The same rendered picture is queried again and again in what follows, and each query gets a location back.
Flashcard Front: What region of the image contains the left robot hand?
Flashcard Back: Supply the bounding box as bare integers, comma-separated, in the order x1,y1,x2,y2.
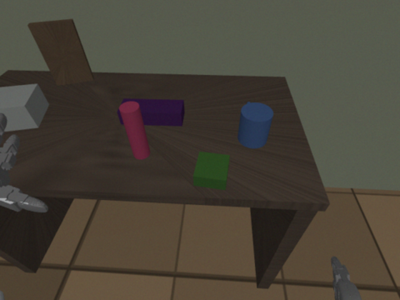
0,113,48,213

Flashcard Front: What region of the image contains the right robot hand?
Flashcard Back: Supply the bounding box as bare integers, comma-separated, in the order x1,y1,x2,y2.
331,256,362,300

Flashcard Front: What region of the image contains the desk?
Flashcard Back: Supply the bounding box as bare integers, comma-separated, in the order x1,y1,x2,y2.
0,70,330,289

